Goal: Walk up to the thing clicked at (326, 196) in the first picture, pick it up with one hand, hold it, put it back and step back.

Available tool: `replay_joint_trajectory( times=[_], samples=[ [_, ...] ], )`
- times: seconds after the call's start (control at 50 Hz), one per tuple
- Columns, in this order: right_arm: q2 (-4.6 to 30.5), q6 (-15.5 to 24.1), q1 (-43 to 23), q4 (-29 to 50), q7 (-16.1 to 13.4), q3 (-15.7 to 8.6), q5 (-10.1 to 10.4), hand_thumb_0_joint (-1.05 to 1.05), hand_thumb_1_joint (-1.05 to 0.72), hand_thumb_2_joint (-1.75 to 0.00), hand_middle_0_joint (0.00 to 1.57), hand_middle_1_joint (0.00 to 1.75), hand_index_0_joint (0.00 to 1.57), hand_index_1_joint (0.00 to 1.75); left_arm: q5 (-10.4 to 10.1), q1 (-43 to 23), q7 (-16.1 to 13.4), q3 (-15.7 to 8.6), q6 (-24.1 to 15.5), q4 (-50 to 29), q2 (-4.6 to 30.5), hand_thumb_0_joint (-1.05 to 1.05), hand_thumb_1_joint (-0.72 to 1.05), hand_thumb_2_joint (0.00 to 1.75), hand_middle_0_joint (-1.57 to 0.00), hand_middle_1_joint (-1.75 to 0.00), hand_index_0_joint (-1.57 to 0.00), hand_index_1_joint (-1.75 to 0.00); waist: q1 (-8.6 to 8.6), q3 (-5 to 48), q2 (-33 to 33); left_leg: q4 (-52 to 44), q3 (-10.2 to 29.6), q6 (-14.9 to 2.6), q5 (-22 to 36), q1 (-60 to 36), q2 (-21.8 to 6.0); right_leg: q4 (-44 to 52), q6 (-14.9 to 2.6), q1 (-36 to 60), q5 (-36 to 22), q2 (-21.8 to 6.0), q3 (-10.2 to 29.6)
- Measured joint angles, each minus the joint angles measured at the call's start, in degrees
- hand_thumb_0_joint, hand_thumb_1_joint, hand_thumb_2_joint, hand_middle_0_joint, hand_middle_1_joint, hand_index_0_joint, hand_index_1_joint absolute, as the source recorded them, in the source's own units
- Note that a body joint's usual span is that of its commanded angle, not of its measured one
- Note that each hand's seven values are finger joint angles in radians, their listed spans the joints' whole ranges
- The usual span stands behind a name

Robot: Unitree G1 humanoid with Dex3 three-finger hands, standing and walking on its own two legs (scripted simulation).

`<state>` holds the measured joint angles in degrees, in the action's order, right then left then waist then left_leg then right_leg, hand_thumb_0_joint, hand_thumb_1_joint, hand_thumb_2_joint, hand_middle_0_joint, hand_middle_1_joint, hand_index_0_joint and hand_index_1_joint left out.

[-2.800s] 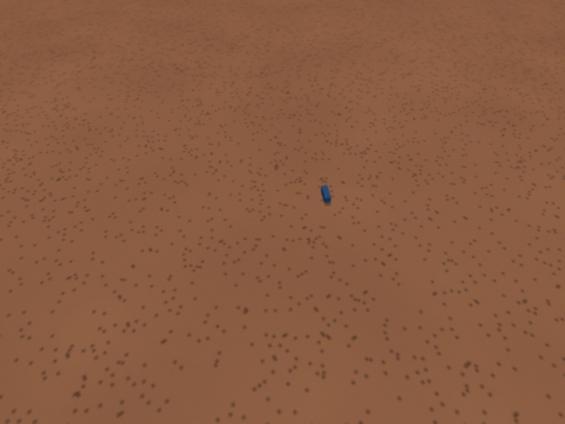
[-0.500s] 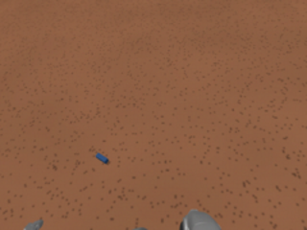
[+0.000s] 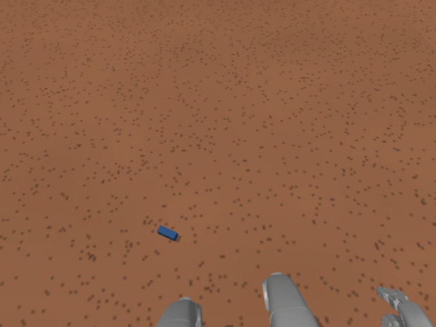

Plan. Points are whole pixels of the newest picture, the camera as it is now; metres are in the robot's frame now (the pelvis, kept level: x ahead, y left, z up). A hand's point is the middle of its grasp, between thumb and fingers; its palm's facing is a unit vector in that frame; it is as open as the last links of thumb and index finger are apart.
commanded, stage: walk up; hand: left
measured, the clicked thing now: (167, 233) +0.52 +0.25 -0.71
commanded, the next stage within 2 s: none
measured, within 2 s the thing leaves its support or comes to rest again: neither
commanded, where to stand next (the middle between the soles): +0.05 +0.19 m, yaw -29 degrees
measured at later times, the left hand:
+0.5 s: hand out of the picture +0.12 +0.50 -0.10, palm faces -0.21 -0.75 -0.62, open 7.4 cm
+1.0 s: hand out of the picture +0.15 +0.51 -0.13, palm faces -0.49 -0.81 -0.32, open 7.4 cm
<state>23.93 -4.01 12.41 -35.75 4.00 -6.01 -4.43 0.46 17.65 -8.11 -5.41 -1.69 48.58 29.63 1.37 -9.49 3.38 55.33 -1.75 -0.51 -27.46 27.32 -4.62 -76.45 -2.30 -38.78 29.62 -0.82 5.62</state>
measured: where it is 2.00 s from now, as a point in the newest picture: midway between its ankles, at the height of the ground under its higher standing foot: outside the picture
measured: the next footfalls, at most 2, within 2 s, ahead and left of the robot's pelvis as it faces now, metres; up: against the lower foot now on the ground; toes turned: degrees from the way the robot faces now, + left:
right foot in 0.22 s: +0.10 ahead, -0.01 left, +0.00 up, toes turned -11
left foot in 0.54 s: +0.04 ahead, +0.44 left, +0.00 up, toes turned -15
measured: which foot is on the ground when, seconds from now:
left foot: down 0.00-0.24, up 0.26-0.52, down 0.54-1.00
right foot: up 0.00-0.20, down 0.22-0.58, up 0.60-1.00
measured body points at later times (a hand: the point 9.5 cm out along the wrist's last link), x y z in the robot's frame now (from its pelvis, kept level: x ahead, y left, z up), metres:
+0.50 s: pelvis -0.03 +0.22 -0.01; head +0.01 +0.16 +0.43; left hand +0.13 +0.54 -0.06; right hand +0.03 -0.13 -0.13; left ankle +0.01 +0.42 -0.64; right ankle +0.06 +0.00 -0.69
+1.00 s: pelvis -0.03 +0.28 +0.03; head +0.02 +0.30 +0.47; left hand +0.18 +0.55 -0.11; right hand -0.21 -0.04 -0.04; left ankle +0.00 +0.45 -0.69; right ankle -0.06 +0.12 -0.65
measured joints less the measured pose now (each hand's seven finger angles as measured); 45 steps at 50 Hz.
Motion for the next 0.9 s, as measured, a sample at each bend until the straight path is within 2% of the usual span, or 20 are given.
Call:
replay_joint_trajectory(
  times=[0.08, 0.16, 0.2, 0.22, 0.26, 0.28, 0.32, 0.36, 0.42, 0.46, 0.5, 0.54, 0.56, 0.58, 0.6, 0.64, 0.68, 0.72, 0.8, 0.9],
  samples=[
    [-2.00, -0.02, 2.80, -0.49, -0.69, 1.06, 0.18, 0.01, -0.91, -0.90, 0.20, 0.30, 0.21, 0.30, -1.36, -0.87, 1.08, 0.97, -0.65, -1.59, -1.45, 0.01, 0.90, 0.90, -0.20, -0.30, -0.20, -0.30, 2.56, -0.32, -1.05, -8.04, -3.92, -2.73, 3.42, -4.08, 2.11, 4.43, 0.58, 0.25, -3.62, 2.00, -6.93],
    [-1.02, -0.69, 4.90, 0.31, -1.16, 0.64, -0.22, 0.01, -0.90, -0.90, 0.20, 0.30, 0.21, 0.30, -1.84, -0.72, 1.54, 2.23, -1.11, -3.91, -3.86, 0.01, 0.90, 0.90, -0.21, -0.30, -0.20, -0.30, 4.10, -0.26, -0.08, -10.79, -8.20, -5.40, 3.93, -5.70, 4.14, 17.53, 0.48, 4.66, -8.61, 1.95, -11.43],
    [-0.18, -1.55, 5.15, 0.74, -1.20, 0.07, -0.32, 0.01, -0.90, -0.90, 0.20, 0.30, 0.21, 0.30, -1.72, 0.01, 1.57, 2.69, -1.67, -5.24, -4.68, 0.01, 0.90, 0.90, -0.21, -0.30, -0.20, -0.30, 4.39, -0.16, 0.86, -8.59, -10.32, -6.24, 2.47, -4.91, 4.67, 26.37, -0.34, 8.75, -14.07, 1.78, -12.36],
    [0.16, -1.98, 5.01, 0.77, -1.19, -0.28, -0.17, 0.01, -0.90, -0.90, 0.20, 0.30, 0.21, 0.30, -1.46, 0.40, 1.48, 2.77, -2.10, -5.86, -4.91, 0.01, 0.90, 0.90, -0.21, -0.30, -0.20, -0.30, 4.15, -0.31, 1.56, -5.74, -11.05, -5.77, 1.53, -3.84, 4.43, 30.34, -1.38, 11.25, -11.80, 2.21, -11.98],
    [0.75, -2.77, 3.45, 0.03, -1.40, -0.87, 0.34, 0.01, -0.90, -0.90, 0.20, 0.30, 0.21, 0.30, -0.53, 0.09, 1.03, 2.81, -2.29, -7.08, -5.79, 0.01, 0.90, 0.90, -0.21, -0.30, -0.21, -0.30, 2.93, -2.41, 4.75, 4.20, -6.70, -1.04, -0.78, -0.15, 3.67, 29.77, -1.35, 11.65, -10.13, 4.17, -11.52],
    [0.47, -3.33, 3.12, -0.13, -1.57, -0.84, 0.44, 0.01, -0.91, -0.90, 0.20, 0.30, 0.21, 0.30, -0.18, -0.01, 0.83, 2.98, -2.05, -7.74, -5.66, 0.01, 0.90, 0.90, -0.21, -0.30, -0.21, -0.30, 2.37, -2.87, 5.07, 10.85, -4.00, 1.17, -3.48, 2.23, 4.37, 28.46, -1.13, 11.27, -10.30, 3.97, -11.13],
    [-0.25, -4.15, 2.87, -0.58, -1.78, -0.43, 0.49, 0.01, -0.91, -0.90, 0.20, 0.30, 0.21, 0.30, 0.01, -0.88, 0.21, 3.06, -1.51, -7.95, -5.30, 0.01, 0.90, 0.90, -0.21, -0.30, -0.21, -0.30, 1.34, -2.90, 4.37, 22.97, -0.05, 3.21, -4.96, 6.53, 4.84, 26.94, -0.92, 10.88, -10.58, 2.23, -9.93],
    [-0.06, -4.29, 2.28, -1.29, -1.34, -0.09, 0.84, 0.01, -0.91, -0.90, 0.20, 0.30, 0.21, 0.30, 0.05, -1.68, -0.28, 2.86, -1.28, -7.68, -5.69, 0.01, 0.90, 0.90, -0.21, -0.30, -0.21, -0.30, 0.55, -2.43, 3.89, 28.20, 3.29, 2.84, -2.52, 8.75, 3.21, 27.13, -0.06, 10.78, -11.42, 0.29, -8.31],
    [1.37, -4.31, 0.81, -0.80, -0.22, -0.18, 0.85, 0.01, -0.91, -0.90, 0.20, 0.30, 0.21, 0.30, 0.97, -1.17, 0.13, 2.97, -1.47, -7.55, -5.92, 0.01, 0.89, 0.90, -0.21, -0.30, -0.21, -0.30, -0.21, -1.03, 3.26, 28.38, 7.08, 1.58, 1.61, 8.89, 0.14, 26.70, 1.11, 8.70, -12.56, -2.31, -4.35],
    [2.46, -3.82, -0.38, -0.84, 0.04, -0.46, 1.53, 0.01, -0.91, -0.90, 0.20, 0.30, 0.21, 0.30, 1.79, -0.66, 0.87, 3.08, -1.21, -7.16, -5.59, 0.01, 0.89, 0.90, -0.21, -0.30, -0.21, -0.30, -0.67, -0.09, 2.90, 23.34, 7.95, 1.01, 3.02, 6.22, -1.58, 25.77, 1.64, 6.63, -12.89, -3.48, -1.17],
    [3.28, -3.11, -1.21, -1.66, -0.03, -0.74, 2.69, 0.01, -0.91, -0.90, 0.20, 0.30, 0.21, 0.30, 2.74, -0.41, 1.90, 2.87, -0.38, -6.84, -5.00, 0.01, 0.89, 0.90, -0.21, -0.30, -0.21, -0.30, -1.40, 1.10, 2.34, 14.09, 7.22, 0.92, 1.17, 1.46, -2.13, 24.63, 2.02, 4.19, -13.01, -4.15, 2.17],
    [4.07, -2.02, -1.19, -2.89, -0.51, -0.91, 3.71, 0.00, -0.91, -0.90, 0.20, 0.30, 0.21, 0.30, 3.39, -0.64, 3.08, 2.41, 0.72, -6.85, -4.27, 0.01, 0.89, 0.90, -0.21, -0.30, -0.21, -0.30, -2.31, 2.31, 1.88, 4.01, 5.76, 2.07, -4.43, -4.28, -1.40, 23.30, 2.21, 1.70, -13.02, -4.19, 5.30],
    [3.57, -1.22, -1.23, -4.00, -1.11, -1.00, 3.95, 0.00, -0.91, -0.90, 0.20, 0.30, 0.21, 0.30, 3.49, -1.35, 3.59, 1.92, 1.36, -6.52, -3.48, 0.01, 0.89, 0.90, -0.21, -0.30, -0.21, -0.30, -2.74, 2.03, 0.13, 2.43, 4.37, 4.75, -8.79, -5.82, 0.01, 21.82, 1.82, 0.75, -11.35, -4.49, 7.91],
    [2.50, -0.40, -1.00, -5.11, -1.76, -0.73, 3.87, 0.00, -0.91, -0.90, 0.20, 0.30, 0.21, 0.30, 3.38, -2.06, 3.83, 1.19, 2.18, -5.81, -2.66, 0.01, 0.89, 0.90, -0.21, -0.30, -0.21, -0.30, -3.41, 1.31, -2.51, 2.94, 2.11, 5.36, -8.70, -6.64, 1.74, 19.68, 0.54, 0.37, -7.10, -4.14, 11.76],
    [1.81, 0.40, 0.13, -5.85, -2.17, -0.09, 3.57, 0.00, -0.91, -0.90, 0.20, 0.30, 0.21, 0.30, 2.97, -2.35, 3.82, 0.50, 3.03, -4.91, -2.49, 0.01, 0.89, 0.90, -0.21, -0.30, -0.21, -0.30, -3.81, 1.55, -3.52, 3.94, 0.79, 5.32, -8.20, -6.80, 2.09, 16.46, 0.09, -0.07, -3.78, -2.03, 14.19],
    [1.09, 1.14, 2.73, -8.43, -2.66, 1.47, 3.42, 0.00, -0.91, -0.90, 0.20, 0.30, 0.21, 0.30, 2.85, -2.52, 3.87, -0.01, 3.93, -2.46, -3.15, 0.01, 0.90, 0.90, -0.21, -0.30, -0.21, -0.30, -2.42, 3.42, -1.62, 5.01, 1.96, 4.16, -7.75, -6.45, -0.06, 9.85, 0.85, -0.28, -1.93, 2.69, 10.72],
    [-1.00, 1.33, 4.17, -11.67, -3.32, 2.52, 2.73, 0.00, -0.91, -0.90, 0.20, 0.30, 0.21, 0.30, 2.10, -2.51, 5.06, -0.24, 3.58, -0.63, -2.27, 0.01, 0.90, 0.90, -0.21, -0.30, -0.20, -0.30, -1.18, 4.52, -2.16, 2.23, 2.45, 3.27, -5.97, -7.47, -1.46, 5.30, 1.71, -0.25, -5.09, 4.43, 5.97],
    [-3.21, 2.57, 5.33, -13.71, -4.03, 3.42, 2.43, 0.01, -0.91, -0.90, 0.20, 0.30, 0.21, 0.30, 1.25, -2.14, 6.55, -1.19, 3.35, 0.17, -0.80, 0.01, 0.90, 0.90, -0.20, -0.30, -0.20, -0.30, -1.14, 4.71, -5.24, -2.57, 0.85, 3.82, -3.08, -9.43, -1.71, 3.75, 1.71, 0.20, -8.62, 5.20, 4.34],
    [-3.04, 5.64, 8.52, -15.56, -4.79, 3.64, 2.49, 0.01, -0.90, -0.90, 0.21, 0.30, 0.21, 0.30, 1.36, -1.82, 9.21, -2.11, 4.31, 1.16, -0.71, 0.01, 0.90, 0.90, -0.20, -0.30, -0.20, -0.30, -0.69, 4.15, -7.63, -9.75, -0.72, 3.41, 0.79, -11.96, -2.56, 5.01, 2.02, 3.36, -11.31, 5.74, 2.01],
    [0.67, 7.44, 10.79, -15.98, -6.04, 2.03, 2.63, 0.01, -0.90, -0.90, 0.21, 0.30, 0.21, 0.30, 2.08, -1.33, 11.82, -1.72, 5.52, 1.86, -2.54, 0.01, 0.90, 0.90, -0.20, -0.30, -0.20, -0.30, -0.81, 3.04, -8.65, -14.71, -4.24, 3.14, 2.66, -14.60, -3.34, 10.94, 2.58, 7.11, -10.51, 3.38, 2.06]
  ],
)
